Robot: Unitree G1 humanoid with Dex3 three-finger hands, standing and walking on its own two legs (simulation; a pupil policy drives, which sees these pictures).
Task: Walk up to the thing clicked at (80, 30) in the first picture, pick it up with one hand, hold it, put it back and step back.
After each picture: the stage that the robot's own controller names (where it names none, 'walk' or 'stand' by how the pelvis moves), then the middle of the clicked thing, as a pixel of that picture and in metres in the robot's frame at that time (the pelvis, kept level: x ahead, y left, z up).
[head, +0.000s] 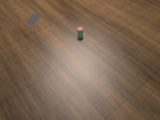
stand; (80, 32) +1.48 +0.00 -0.72
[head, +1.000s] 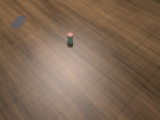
walk; (70, 38) +1.35 +0.05 -0.72
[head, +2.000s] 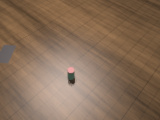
walk; (70, 73) +0.84 +0.05 -0.72
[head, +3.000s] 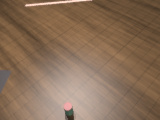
walk; (68, 109) +0.51 +0.15 -0.70
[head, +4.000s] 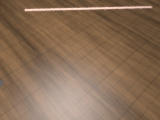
stand; out of the picture +0.38 +0.15 -0.71
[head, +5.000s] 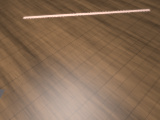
stand; out of the picture +0.35 +0.16 -0.73
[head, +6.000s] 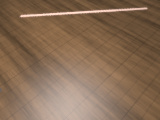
stand; out of the picture +0.35 +0.17 -0.73
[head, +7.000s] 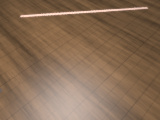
stand; out of the picture +0.35 +0.18 -0.73
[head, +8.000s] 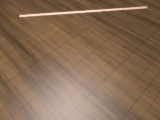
stand; out of the picture +0.34 +0.18 -0.73
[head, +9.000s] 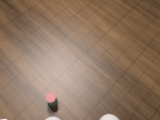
go down; (51, 99) +0.38 +0.17 -0.58
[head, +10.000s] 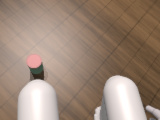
go down; (35, 64) +0.44 +0.19 -0.31
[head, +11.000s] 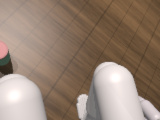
close in; out of the picture +0.43 +0.22 -0.25
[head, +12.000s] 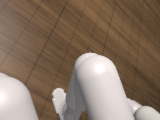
close; out of the picture +0.43 +0.24 -0.22
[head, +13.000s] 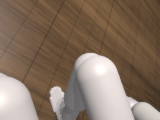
lift; out of the picture +0.41 +0.24 -0.23
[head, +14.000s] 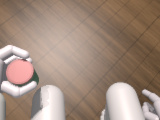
lift; (24, 76) +0.33 +0.19 -0.03
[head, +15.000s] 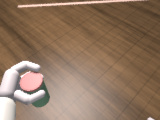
hold; (36, 90) +0.31 +0.16 +0.03
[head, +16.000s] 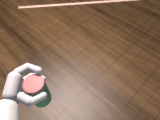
hold; (38, 91) +0.31 +0.16 +0.01
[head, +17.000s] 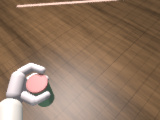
crouch; (41, 91) +0.31 +0.15 +0.00
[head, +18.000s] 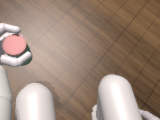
crouch; (19, 51) +0.43 +0.18 -0.09
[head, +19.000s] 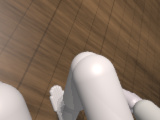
lower; out of the picture +0.42 +0.27 -0.23
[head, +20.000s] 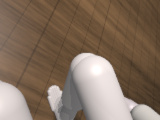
lower; out of the picture +0.42 +0.26 -0.23
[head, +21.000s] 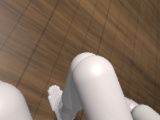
lower; out of the picture +0.42 +0.26 -0.23
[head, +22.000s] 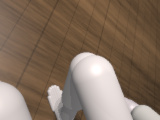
lower; out of the picture +0.42 +0.26 -0.23
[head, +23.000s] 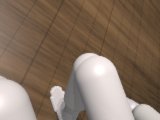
loosen; out of the picture +0.41 +0.24 -0.23
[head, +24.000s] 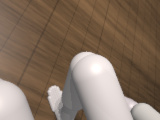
withdraw; out of the picture +0.41 +0.23 -0.23
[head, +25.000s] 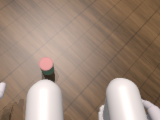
walk; (46, 66) +0.43 +0.17 -0.35
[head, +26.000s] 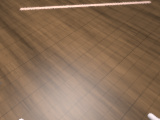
stand; out of the picture +0.34 +0.13 -0.66
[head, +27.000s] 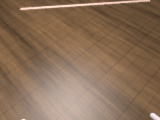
stand; out of the picture +0.36 +0.15 -0.67
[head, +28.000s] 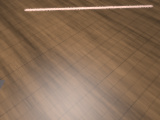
stand; out of the picture +0.36 +0.14 -0.69
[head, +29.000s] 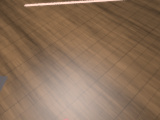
walk; out of the picture +0.37 +0.14 -0.72
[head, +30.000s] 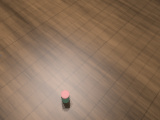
walk; (65, 96) +0.51 +0.09 -0.71
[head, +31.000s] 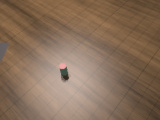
walk; (63, 69) +0.81 +0.23 -0.69
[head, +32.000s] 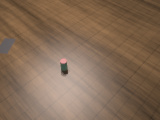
stand; (63, 64) +0.99 +0.18 -0.71
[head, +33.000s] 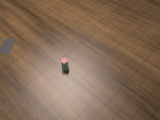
stand; (64, 64) +0.99 +0.17 -0.73
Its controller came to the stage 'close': yes
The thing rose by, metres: 0.72
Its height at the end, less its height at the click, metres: +0.00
